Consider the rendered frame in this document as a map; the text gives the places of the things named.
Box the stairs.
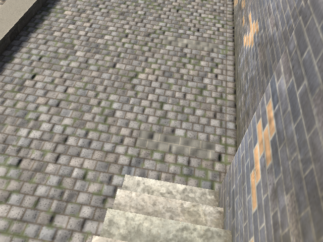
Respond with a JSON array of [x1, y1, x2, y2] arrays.
[[92, 174, 232, 242]]

